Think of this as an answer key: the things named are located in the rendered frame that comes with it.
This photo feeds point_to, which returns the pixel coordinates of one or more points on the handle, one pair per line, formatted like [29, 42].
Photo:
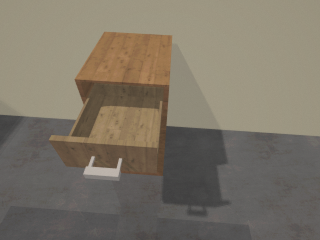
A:
[102, 173]

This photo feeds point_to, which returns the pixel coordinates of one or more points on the drawer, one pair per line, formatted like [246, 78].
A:
[116, 121]

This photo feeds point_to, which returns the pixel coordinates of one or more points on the cabinet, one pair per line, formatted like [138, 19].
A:
[132, 59]

